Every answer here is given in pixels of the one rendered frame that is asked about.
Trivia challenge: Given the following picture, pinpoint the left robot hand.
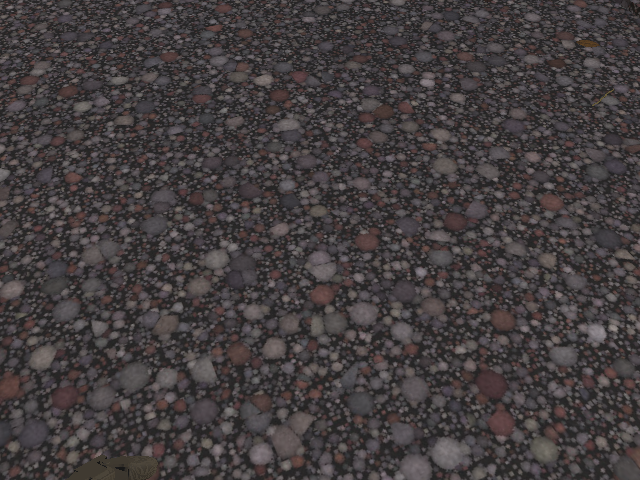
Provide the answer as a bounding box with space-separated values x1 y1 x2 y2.
65 455 158 480

